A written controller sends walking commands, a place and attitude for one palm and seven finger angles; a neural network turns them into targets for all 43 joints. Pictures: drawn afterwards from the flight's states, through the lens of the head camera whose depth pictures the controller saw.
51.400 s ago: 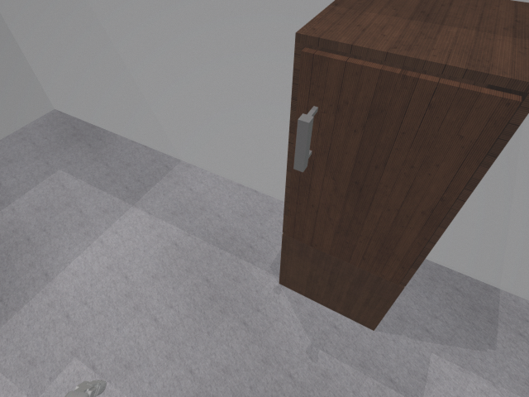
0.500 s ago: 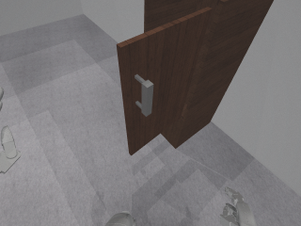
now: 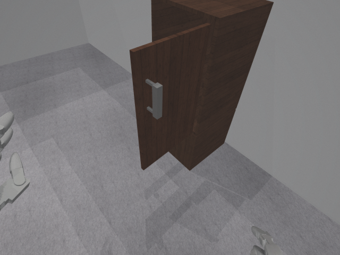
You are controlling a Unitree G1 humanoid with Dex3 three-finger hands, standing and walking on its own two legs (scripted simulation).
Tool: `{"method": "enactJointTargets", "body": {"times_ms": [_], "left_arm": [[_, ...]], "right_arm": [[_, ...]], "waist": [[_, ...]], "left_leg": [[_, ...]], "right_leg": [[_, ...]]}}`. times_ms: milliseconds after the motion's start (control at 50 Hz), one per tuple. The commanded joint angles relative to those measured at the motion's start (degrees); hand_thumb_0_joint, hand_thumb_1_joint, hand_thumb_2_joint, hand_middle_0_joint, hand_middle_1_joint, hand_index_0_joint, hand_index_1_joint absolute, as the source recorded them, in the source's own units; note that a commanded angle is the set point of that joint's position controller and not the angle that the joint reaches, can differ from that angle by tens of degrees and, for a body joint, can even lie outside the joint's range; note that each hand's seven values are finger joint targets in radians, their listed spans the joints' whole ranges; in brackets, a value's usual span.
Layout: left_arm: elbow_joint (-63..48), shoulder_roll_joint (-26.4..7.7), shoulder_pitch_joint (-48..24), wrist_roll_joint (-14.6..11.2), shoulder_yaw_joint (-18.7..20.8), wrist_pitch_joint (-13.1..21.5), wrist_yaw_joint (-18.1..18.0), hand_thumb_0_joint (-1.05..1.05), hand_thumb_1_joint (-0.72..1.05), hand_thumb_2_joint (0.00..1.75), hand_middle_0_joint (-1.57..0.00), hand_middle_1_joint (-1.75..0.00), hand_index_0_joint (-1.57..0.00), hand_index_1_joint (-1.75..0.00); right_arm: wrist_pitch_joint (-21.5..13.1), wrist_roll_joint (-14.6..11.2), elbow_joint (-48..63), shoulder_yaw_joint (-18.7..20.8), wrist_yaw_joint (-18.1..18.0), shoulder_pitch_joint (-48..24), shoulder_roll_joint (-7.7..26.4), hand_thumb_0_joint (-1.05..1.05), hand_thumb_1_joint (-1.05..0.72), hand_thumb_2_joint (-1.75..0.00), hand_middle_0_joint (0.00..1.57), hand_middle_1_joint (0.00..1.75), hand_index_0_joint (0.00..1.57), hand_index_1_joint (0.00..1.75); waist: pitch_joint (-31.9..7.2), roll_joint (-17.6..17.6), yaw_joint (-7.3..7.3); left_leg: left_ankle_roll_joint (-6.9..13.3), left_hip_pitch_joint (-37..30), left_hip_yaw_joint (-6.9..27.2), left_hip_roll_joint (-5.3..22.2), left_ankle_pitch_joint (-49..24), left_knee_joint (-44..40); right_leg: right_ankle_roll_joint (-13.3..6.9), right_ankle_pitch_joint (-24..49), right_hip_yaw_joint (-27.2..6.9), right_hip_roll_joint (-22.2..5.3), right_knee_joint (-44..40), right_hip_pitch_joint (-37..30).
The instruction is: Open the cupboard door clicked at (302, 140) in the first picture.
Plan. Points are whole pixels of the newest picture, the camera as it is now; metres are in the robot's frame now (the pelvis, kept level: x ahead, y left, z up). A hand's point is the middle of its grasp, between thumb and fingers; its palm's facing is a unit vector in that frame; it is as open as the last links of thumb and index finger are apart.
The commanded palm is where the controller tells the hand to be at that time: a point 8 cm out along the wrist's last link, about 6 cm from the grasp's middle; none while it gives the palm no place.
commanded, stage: stop stepping back and stand still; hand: left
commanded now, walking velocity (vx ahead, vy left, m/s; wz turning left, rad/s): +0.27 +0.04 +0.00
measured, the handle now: (153, 98) +0.59 +0.11 +0.05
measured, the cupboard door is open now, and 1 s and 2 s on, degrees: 93 93 93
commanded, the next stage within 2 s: let the arm hang, fingers relaxed in 0.48 s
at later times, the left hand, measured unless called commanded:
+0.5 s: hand (37, 191) +0.17 +0.23 +0.17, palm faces +0.44 -0.75 -0.49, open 7.4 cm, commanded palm +0.12 +0.27 +0.18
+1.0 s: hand out of the picture -0.07 +0.19 -0.17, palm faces +0.08 -0.98 -0.19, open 7.1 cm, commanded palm none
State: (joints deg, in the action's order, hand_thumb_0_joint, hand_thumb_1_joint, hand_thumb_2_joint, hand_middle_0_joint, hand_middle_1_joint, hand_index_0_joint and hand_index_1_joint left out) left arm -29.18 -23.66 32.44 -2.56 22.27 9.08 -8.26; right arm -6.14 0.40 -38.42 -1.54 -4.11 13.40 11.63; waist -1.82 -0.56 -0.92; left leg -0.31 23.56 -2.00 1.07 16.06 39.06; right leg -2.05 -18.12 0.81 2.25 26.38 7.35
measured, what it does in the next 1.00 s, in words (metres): steps on the spot: left foot, then left foot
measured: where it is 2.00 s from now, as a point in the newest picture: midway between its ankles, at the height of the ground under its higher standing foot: outside the picture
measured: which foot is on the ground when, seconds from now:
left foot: up 0.00-0.02, down 0.04-0.26, up 0.28-0.56, down 0.58-1.00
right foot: down 0.00-1.00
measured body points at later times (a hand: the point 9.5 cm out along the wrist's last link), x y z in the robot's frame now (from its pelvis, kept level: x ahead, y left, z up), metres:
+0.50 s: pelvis -0.02 -0.03 +0.01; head -0.03 -0.05 +0.46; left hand +0.14 +0.27 +0.20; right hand +0.10 -0.28 -0.10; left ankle +0.01 +0.12 -0.71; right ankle -0.02 -0.09 -0.74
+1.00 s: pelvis -0.04 +0.01 +0.00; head -0.01 +0.02 +0.45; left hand -0.07 +0.24 -0.16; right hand +0.01 -0.22 -0.15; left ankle +0.00 +0.12 -0.74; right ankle -0.02 -0.09 -0.74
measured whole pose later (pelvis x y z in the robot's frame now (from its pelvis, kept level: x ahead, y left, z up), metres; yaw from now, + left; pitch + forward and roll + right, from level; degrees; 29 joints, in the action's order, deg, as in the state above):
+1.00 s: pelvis -0.04 +0.01 +0.00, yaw +3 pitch -1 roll -1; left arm 62.0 -11.3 17.6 0.7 0.5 -1.5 -0.4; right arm 2.5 1.3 -59.7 -1.1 -0.7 13.3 10.0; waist 4.6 -0.7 -1.2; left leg 0.3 15.0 -0.6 0.8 9.8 26.0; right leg -1.9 -12.9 7.7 -0.4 24.5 10.5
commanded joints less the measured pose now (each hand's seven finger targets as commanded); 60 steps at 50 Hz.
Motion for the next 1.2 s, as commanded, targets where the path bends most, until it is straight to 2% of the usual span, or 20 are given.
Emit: {"method": "enactJointTargets", "body": {"times_ms": [0,40,60,100,140,200,220,240,260,300,360,460,540,560,580,620,680,720,800,1180], "left_arm": [[-7.9,-10.5,-9.0,0.7,7.3,3.8,-2.1,0.0,0.9,0.9,-0.2,-0.3,-0.2,-0.3],[-9.7,-10.5,-9.5,0.9,8.0,5.1,-2.1,0.0,0.9,0.9,-0.2,-0.3,-0.2,-0.3],[-8.2,-10.6,-7.5,0.8,8.3,5.8,-1.9,0.0,0.9,0.9,-0.2,-0.3,-0.2,-0.3],[-10.0,-11.3,-8.3,1.9,8.7,5.8,-2.0,0.0,0.9,0.9,-0.2,-0.3,-0.2,-0.3],[-8.4,-9.9,-4.4,1.6,7.9,5.3,-2.1,0.0,0.9,0.9,-0.2,-0.3,-0.2,-0.3],[-8.5,-9.5,-0.6,1.7,7.7,5.0,-1.8,0.0,0.9,0.9,-0.2,-0.3,-0.2,-0.3],[-7.3,-10.3,0.3,1.9,8.5,5.1,-1.6,0.0,0.9,0.9,-0.2,-0.3,-0.2,-0.3],[-8.1,-12.5,-1.1,1.7,9.9,5.1,-1.4,0.0,0.9,0.9,-0.2,-0.3,-0.2,-0.3],[-10.0,-13.4,-5.3,0.8,11.0,6.0,-1.7,0.0,0.9,0.9,-0.2,-0.3,-0.2,-0.3],[-6.0,-11.5,-6.0,0.9,10.4,7.0,-1.4,0.0,0.9,0.9,-0.2,-0.3,-0.2,-0.3],[-2.1,-10.4,-5.4,1.4,9.4,8.2,-1.0,0.0,0.9,0.9,-0.2,-0.3,-0.2,-0.3],[-2.9,-9.0,-5.3,1.2,7.7,7.8,-1.4,0.0,0.9,0.9,-0.2,-0.3,-0.2,-0.3],[-8.2,-9.8,-5.4,1.0,7.9,7.6,-1.5,0.0,0.9,0.9,-0.2,-0.3,-0.2,-0.3],[36.8,-0.9,-6.1,6.2,-15.8,-1.9,6.8,0.0,0.9,0.9,-0.2,-0.3,-0.2,-0.3],[36.9,3.2,-5.5,5.3,-16.1,-7.1,7.8,0.0,0.9,0.9,-0.2,-0.3,-0.2,-0.3],[41.7,3.1,-9.2,4.9,-15.9,-8.3,8.0,0.0,0.9,0.9,-0.2,-0.3,-0.2,-0.3],[52.1,-0.5,-16.3,4.8,-16.5,-8.1,8.1,0.0,0.9,0.9,-0.2,-0.3,-0.2,-0.3],[60.1,-0.5,-19.1,4.3,-17.7,-8.6,7.8,0.0,0.9,0.9,-0.2,-0.3,-0.2,-0.3],[74.0,2.7,-20.0,3.5,-20.1,-9.6,7.4,0.0,0.9,0.9,-0.2,-0.3,-0.2,-0.3],[94.9,6.0,-12.4,3.3,-20.3,-9.0,6.7,0.0,0.9,0.9,-0.2,-0.3,-0.2,-0.3]], "right_arm": [[-4.3,-0.1,9.1,3.0,-2.3,-6.3,7.4,0.0,-0.9,-0.9,0.2,0.3,0.2,0.3],[-5.0,-0.2,10.5,3.4,-2.6,-5.5,9.2,0.0,-0.9,-0.9,0.2,0.3,0.2,0.3],[-5.1,0.0,9.3,2.9,-2.3,-5.0,8.0,0.0,-0.9,-0.9,0.2,0.3,0.2,0.3],[-5.9,0.8,9.6,3.0,-2.1,-5.0,7.1,0.0,-0.9,-0.9,0.2,0.3,0.2,0.3],[-6.3,0.5,9.2,3.4,-1.3,-4.6,7.3,0.0,-0.9,-0.9,0.2,0.3,0.2,0.3],[-5.2,0.5,10.3,3.8,-1.1,-5.8,8.2,0.0,-0.9,-0.9,0.2,0.3,0.2,0.3],[-4.4,0.5,10.7,4.1,-1.0,-5.8,7.7,0.0,-0.9,-0.9,0.2,0.3,0.2,0.3],[-3.6,0.5,11.0,4.4,-0.7,-5.6,7.0,0.0,-0.9,-0.9,0.2,0.3,0.2,0.3],[-4.4,0.4,10.3,4.3,-0.5,-5.1,7.3,0.0,-0.9,-0.9,0.2,0.3,0.2,0.3],[-4.9,0.3,8.0,4.3,-0.2,-2.7,6.8,0.0,-0.9,-0.9,0.2,0.3,0.2,0.3],[-4.9,0.1,7.8,3.6,-0.7,-3.7,6.2,0.0,-0.9,-0.9,0.2,0.3,0.2,0.3],[-5.6,0.2,8.8,3.6,-0.9,-5.0,6.2,0.0,-0.9,-0.9,0.2,0.3,0.2,0.3],[-5.3,-0.2,10.4,4.7,-0.4,-5.5,8.1,0.0,-0.9,-0.9,0.2,0.3,0.2,0.3],[-5.7,0.4,-2.3,7.5,4.6,-6.1,20.0,0.0,-0.9,-0.9,0.2,0.3,0.2,0.3],[-1.8,0.0,-0.6,7.6,4.3,-2.9,15.0,0.0,-0.9,-0.9,0.2,0.3,0.2,0.3],[1.5,0.3,-0.4,5.5,4.2,-1.5,12.2,0.0,-0.9,-0.9,0.2,0.3,0.2,0.3],[4.1,0.7,-1.7,4.7,4.1,-3.0,11.7,0.0,-0.9,-0.9,0.2,0.3,0.2,0.3],[5.7,1.2,-4.6,4.1,4.1,-4.0,10.4,0.0,-0.9,-0.9,0.2,0.3,0.2,0.3],[6.8,1.5,-10.1,2.1,4.0,-5.9,8.9,0.0,-0.9,-0.9,0.2,0.3,0.2,0.3],[6.7,0.7,-24.0,3.3,2.2,3.9,5.7,0.0,-0.9,-0.9,0.2,0.3,0.2,0.3]], "waist": [[4.2,2.1,2.08],[2.9,12.0,1.58],[1.4,16.3,2.21],[3.5,14.5,2.28],[2.2,8.7,1.09],[1.2,10.6,0.65],[2.1,3.0,0.5],[1.7,-9.9,0.48],[1.9,-11.0,0.55],[1.8,-3.2,2.34],[2.6,-3.5,2.04],[0.6,-6.2,0.09],[-2.3,0.1,-0.19],[0.0,2.4,3.26],[-4.7,1.2,2.03],[-5.4,-4.4,0.89],[-3.1,-14.5,1.3],[-0.3,-7.4,1.69],[3.8,9.0,0.58],[6.0,2.3,0.51]], "left_leg": [[2.2,-11.8,0.9,1.8,2.3,-13.0],[6.0,-14.1,13.2,8.9,2.3,-19.3],[6.8,-12.7,21.3,13.0,17.1,-27.1],[9.8,-5.5,27.2,16.6,25.9,-34.5],[9.2,-3.1,18.1,14.1,19.0,-31.9],[4.7,5.5,6.8,7.6,19.7,-23.4],[2.8,9.1,2.5,3.0,16.6,-10.4],[1.2,11.4,-0.6,-1.3,9.8,8.3],[0.4,13.3,1.3,-0.9,6.9,20.1],[-0.1,10.2,3.5,1.7,3.9,23.2],[0.3,5.3,0.1,2.3,-0.3,11.7],[2.0,-5.5,-3.4,-0.1,-1.6,-7.9],[3.3,-13.9,1.6,4.2,-14.0,-15.4],[4.0,-7.9,6.0,7.4,-28.9,-4.3],[3.5,-11.3,5.1,6.9,-32.2,-5.0],[4.6,-6.4,7.0,6.8,-24.8,-5.7],[2.0,-5.1,3.6,1.7,-13.3,-3.8],[1.5,-8.2,3.3,1.7,-11.2,-5.7],[2.9,-5.0,9.5,5.7,-6.7,-18.4],[2.7,-8.6,8.8,5.5,3.4,-24.6]], "right_leg": [[-3.4,-7.8,-7.3,-10.8,-5.2,14.2],[-0.1,-2.5,-3.2,-3.4,6.1,15.9],[1.3,-10.2,1.2,-1.0,12.6,16.7],[1.0,-11.9,0.3,-1.4,25.4,15.2],[1.0,-10.5,2.3,-2.2,18.0,8.5],[0.0,-7.1,4.7,-1.7,1.4,-5.1],[-2.6,-10.4,-4.4,-5.9,-6.2,-4.7],[-7.8,-19.6,-24.6,-18.6,-16.6,0.5],[-10.0,-13.8,-30.1,-24.0,-18.5,3.3],[-9.1,-12.3,-22.0,-21.5,-16.6,8.0],[-6.1,5.1,-10.8,-17.3,-13.0,7.1],[-2.3,8.7,-9.8,-15.4,-10.5,3.7],[2.5,16.9,-6.7,-10.1,-4.1,2.4],[0.9,29.2,-0.3,-12.5,7.2,9.3],[0.3,28.5,-3.9,-9.8,7.0,7.9],[-0.4,20.9,-0.2,-9.1,6.7,5.1],[-2.9,22.7,-3.8,-13.6,0.2,4.1],[-3.5,16.5,-3.9,-14.5,-1.9,7.4],[0.2,0.7,-0.9,-8.0,-3.5,4.7],[-0.9,-0.3,0.7,-8.1,-7.1,4.4]]}}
